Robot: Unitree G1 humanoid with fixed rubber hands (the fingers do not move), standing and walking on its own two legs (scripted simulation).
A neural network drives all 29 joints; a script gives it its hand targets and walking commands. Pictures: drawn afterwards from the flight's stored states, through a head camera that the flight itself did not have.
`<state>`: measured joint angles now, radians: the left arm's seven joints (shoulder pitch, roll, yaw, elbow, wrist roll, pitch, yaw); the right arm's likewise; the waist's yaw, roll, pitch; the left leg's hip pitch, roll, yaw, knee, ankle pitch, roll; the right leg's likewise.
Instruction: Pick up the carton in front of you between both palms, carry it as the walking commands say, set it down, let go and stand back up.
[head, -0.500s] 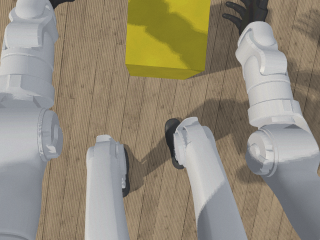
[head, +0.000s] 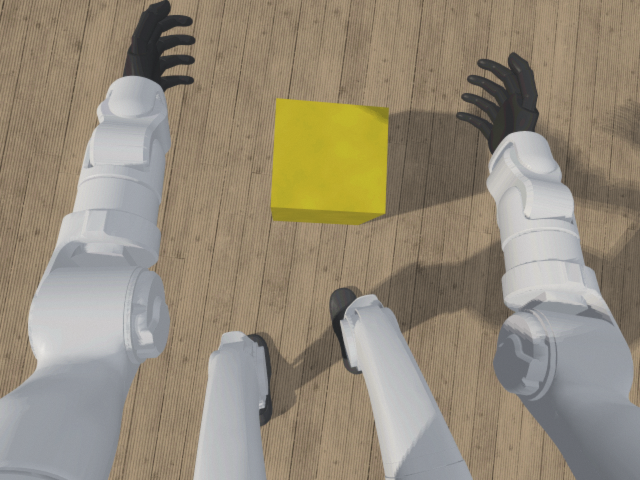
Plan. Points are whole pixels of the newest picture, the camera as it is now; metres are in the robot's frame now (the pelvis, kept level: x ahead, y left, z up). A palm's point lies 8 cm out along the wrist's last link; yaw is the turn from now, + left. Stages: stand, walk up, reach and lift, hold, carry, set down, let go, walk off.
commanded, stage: let go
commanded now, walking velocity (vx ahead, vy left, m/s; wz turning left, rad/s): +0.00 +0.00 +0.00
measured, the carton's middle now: (323, 171) +0.51 -0.12 -0.48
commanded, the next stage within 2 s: stand in 1.38 s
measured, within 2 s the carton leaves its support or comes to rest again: neither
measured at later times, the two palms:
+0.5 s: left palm (102, 225) +0.39 +0.13 +0.02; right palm out of the picture +0.33 -0.30 +0.04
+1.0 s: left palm out of the picture +0.27 +0.22 +0.10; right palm out of the picture +0.25 -0.24 +0.10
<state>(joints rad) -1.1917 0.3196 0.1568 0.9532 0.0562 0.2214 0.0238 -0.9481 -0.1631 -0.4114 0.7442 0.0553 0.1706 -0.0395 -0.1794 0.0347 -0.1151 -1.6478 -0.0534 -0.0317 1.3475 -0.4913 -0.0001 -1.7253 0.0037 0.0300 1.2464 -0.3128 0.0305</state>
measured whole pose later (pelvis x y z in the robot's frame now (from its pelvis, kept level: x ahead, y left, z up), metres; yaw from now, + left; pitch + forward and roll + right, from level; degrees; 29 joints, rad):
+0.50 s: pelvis +0.04 -0.05 +0.12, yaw +2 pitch +28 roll +2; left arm -0.38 0.13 0.17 0.58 0.09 0.08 0.09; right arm -0.25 -0.23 -0.15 0.52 -0.01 0.06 0.12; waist -0.11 -0.02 -0.07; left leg -0.91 -0.02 -0.07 0.74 -0.32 -0.05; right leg -1.02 0.02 0.00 0.74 -0.21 -0.04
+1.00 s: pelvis +0.10 +0.00 +0.16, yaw -1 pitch -1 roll -1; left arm 0.20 0.19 0.07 0.44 0.05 0.06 -0.05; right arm 0.23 -0.22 -0.04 0.41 0.02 0.08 0.09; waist -0.01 0.02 0.08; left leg -0.11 0.00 -0.05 0.46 -0.34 0.00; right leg -0.20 0.03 0.02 0.43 -0.22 0.01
